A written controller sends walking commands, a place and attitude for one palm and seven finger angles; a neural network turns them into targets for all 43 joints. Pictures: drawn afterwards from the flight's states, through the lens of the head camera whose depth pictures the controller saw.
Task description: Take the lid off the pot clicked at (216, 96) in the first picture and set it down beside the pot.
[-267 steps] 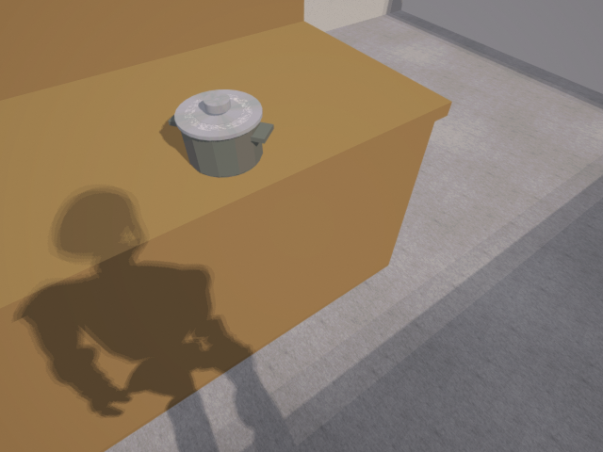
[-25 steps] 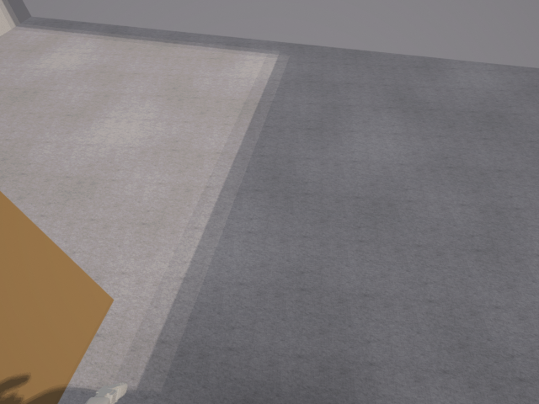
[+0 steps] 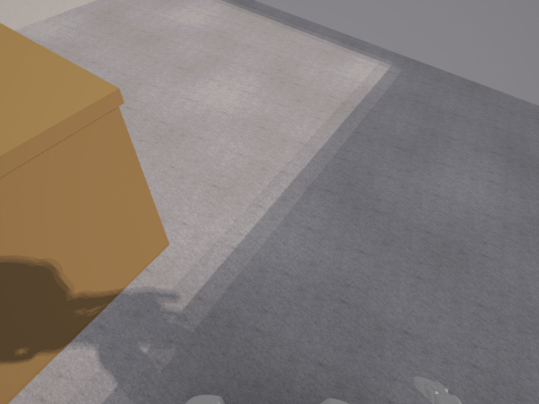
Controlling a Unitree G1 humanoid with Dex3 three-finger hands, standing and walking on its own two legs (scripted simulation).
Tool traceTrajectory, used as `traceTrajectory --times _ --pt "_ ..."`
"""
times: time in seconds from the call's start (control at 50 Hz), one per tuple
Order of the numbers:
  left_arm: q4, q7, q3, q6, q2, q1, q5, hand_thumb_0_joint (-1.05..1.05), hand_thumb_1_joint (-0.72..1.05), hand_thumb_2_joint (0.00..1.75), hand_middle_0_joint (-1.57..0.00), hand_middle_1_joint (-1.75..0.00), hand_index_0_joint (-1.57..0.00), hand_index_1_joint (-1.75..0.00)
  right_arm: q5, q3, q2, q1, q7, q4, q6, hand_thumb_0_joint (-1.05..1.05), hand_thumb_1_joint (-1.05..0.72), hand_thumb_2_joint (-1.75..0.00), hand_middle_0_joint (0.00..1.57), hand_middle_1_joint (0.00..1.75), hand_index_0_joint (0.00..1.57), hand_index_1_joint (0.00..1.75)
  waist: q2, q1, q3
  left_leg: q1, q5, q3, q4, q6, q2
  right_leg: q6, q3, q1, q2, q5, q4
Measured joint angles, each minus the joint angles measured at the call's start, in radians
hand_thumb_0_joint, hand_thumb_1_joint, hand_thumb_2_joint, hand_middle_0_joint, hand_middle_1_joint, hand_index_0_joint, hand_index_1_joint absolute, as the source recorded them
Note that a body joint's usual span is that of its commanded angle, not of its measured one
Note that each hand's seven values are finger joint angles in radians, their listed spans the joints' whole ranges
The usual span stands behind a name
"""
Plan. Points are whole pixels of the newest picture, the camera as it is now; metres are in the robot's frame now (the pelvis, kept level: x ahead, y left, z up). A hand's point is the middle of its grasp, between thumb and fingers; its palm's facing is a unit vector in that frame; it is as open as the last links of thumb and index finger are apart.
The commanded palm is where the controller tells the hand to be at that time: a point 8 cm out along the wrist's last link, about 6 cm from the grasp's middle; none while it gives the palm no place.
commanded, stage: turn to face it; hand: left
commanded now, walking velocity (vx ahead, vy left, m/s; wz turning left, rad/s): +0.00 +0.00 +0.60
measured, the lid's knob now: out of the picture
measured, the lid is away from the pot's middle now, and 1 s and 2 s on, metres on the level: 0.00 0.00 0.00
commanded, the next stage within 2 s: take the last steps up to it in 1.46 s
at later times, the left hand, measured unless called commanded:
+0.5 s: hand out of the picture +0.05 +0.19 -0.12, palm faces +0.30 -0.90 -0.32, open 7.4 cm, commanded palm none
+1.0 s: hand out of the picture -0.07 +0.23 -0.15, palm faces +0.60 -0.75 -0.28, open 7.4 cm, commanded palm none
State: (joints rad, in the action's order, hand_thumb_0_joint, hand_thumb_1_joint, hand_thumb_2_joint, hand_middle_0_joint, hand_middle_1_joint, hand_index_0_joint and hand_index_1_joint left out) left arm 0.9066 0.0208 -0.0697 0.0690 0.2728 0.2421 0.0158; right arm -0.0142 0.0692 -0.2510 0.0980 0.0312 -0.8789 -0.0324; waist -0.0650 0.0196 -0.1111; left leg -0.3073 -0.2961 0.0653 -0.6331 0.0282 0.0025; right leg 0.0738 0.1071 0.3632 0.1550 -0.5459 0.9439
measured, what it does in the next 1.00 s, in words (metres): steps on the spot, turning left: right foot, then left foot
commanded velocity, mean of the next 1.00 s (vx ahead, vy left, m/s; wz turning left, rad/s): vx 0.00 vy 0.00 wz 0.60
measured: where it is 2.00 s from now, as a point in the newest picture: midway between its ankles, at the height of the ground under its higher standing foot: outside the picture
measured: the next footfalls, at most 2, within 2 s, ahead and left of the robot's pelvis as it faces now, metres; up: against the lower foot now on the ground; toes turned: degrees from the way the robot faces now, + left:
right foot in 0.36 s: +0.08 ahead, -0.14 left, +0.00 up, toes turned +11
left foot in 0.76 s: -0.01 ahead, +0.11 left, +0.00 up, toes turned +33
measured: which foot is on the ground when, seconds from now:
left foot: down 0.00-0.36, up 0.38-0.74, down 0.76-1.00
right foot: up 0.00-0.34, down 0.36-0.76, up 0.78-1.00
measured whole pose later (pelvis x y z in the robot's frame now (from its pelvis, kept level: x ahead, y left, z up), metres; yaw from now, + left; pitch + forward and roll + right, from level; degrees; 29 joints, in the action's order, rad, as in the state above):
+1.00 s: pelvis +0.00 +0.00 +0.02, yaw +36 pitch +0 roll -1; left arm 0.89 0.01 -0.07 0.06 0.29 0.19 0.01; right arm -0.02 0.05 -0.24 0.16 0.02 -0.90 -0.04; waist -0.02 0.01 -0.08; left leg -0.25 -0.23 -0.04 -0.48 0.04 0.04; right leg 0.09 0.01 0.46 0.09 -0.41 1.01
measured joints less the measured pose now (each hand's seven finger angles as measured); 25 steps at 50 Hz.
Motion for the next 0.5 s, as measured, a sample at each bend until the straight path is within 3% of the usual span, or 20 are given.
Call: traceTrajectory --times 0.04,0.1,0.22,0.32,0.36,0.42,0.46,0.5 --pt "0.011 0.0 -0.009 0.009 0.012 -0.016 -0.001 0.01 0.91 0.9 -0.2 -0.3 -0.2 -0.3 -0.003 -0.004 0.006 0.009 -0.009 0.006 0.003 0.01 -0.9 -0.9 0.19 0.3 0.2 0.3 0.008 -0.003 0.006 0.005 0.002 -0.026 0.023 0.005 0.003 0.007 -0.042 0.06 -0.029 0.029 0.11" --pt "0.002 -0.007 -0.014 0.002 0.022 -0.034 0.001 0.01 0.91 0.9 -0.2 -0.3 -0.2 -0.3 -0.005 -0.01 0.011 0.024 -0.014 0.0 -0.004 0.01 -0.9 -0.9 0.2 0.3 0.2 0.3 0.021 -0.001 0.014 0.024 0.044 -0.062 0.087 0.001 0.012 0.015 -0.074 0.105 -0.047 0.114 0.132" --pt "-0.029 -0.009 -0.007 -0.009 0.018 -0.06 -0.001 0.01 0.91 0.9 -0.2 -0.3 -0.2 -0.3 -0.006 -0.009 0.015 0.051 -0.01 -0.011 -0.014 0.01 -0.9 -0.9 0.2 0.3 0.2 0.3 0.053 -0.015 0.03 0.03 0.087 -0.125 0.146 -0.002 0.033 0.021 -0.107 0.083 -0.077 0.144 -0.019" --pt "-0.05 -0.005 0.005 -0.023 -0.001 -0.081 -0.008 0.01 0.91 0.9 -0.2 -0.3 -0.2 -0.3 -0.007 0.001 0.009 0.074 -0.011 -0.018 -0.024 0.01 -0.9 -0.9 0.2 0.3 0.2 0.3 0.087 -0.039 0.035 -0.002 0.083 -0.188 0.114 -0.027 0.051 0.007 -0.106 -0.014 -0.121 0.16 -0.228" --pt "-0.066 -0.003 0.012 -0.04 -0.008 -0.076 -0.007 0.01 0.91 0.9 -0.2 -0.3 -0.2 -0.3 0.0 0.008 0.003 0.089 -0.011 -0.02 -0.03 0.01 -0.9 -0.9 0.2 0.3 0.2 0.3 0.096 -0.04 0.046 -0.037 0.059 -0.209 0.06 -0.04 0.066 -0.017 -0.098 -0.078 -0.126 0.222 -0.378" --pt "-0.071 0.003 0.027 -0.053 -0.044 -0.075 0.0 0.01 0.91 0.9 -0.2 -0.3 -0.2 -0.3 -0.002 0.024 -0.021 0.086 -0.01 -0.036 -0.045 0.01 -0.9 -0.9 0.2 0.3 0.2 0.3 0.132 -0.043 0.031 -0.13 -0.138 -0.181 -0.208 -0.051 0.065 -0.074 -0.054 -0.088 -0.121 0.239 -0.362" --pt "-0.071 0.004 0.033 -0.054 -0.061 -0.065 0.0 0.0 0.91 0.9 -0.2 -0.3 -0.2 -0.3 -0.005 0.029 -0.03 0.086 -0.004 -0.045 -0.051 0.01 -0.9 -0.9 0.2 0.3 0.2 0.3 0.133 -0.046 0.023 -0.181 -0.142 -0.136 -0.388 -0.061 0.051 -0.082 -0.029 -0.115 -0.103 0.244 -0.38" --pt "-0.066 0.005 0.037 -0.053 -0.072 -0.056 0.003 0.0 0.91 0.9 -0.2 -0.3 -0.2 -0.3 -0.005 0.031 -0.032 0.087 0.003 -0.049 -0.052 0.01 -0.9 -0.9 0.2 0.3 0.2 0.3 0.124 -0.048 0.018 -0.199 -0.123 -0.1 -0.476 -0.075 0.027 -0.081 -0.006 -0.139 -0.083 0.248 -0.399"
